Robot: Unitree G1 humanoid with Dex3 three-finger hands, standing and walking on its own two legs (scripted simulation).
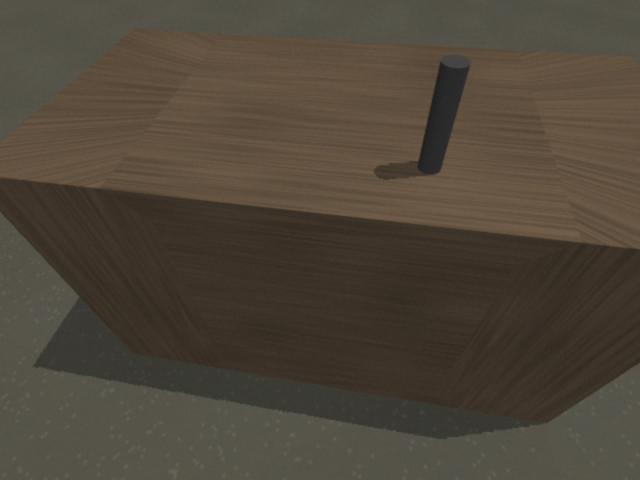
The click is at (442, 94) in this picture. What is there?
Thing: slim round
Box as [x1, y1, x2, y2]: [418, 55, 470, 174]
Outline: 463,56 447,55 441,58 418,162 418,168 424,173 433,174 438,172 440,169 470,63 469,60
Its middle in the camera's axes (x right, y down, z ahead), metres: +0.20 -0.20 +0.63
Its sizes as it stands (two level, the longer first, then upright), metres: 0.042 0.042 0.194
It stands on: a support 0.80 m high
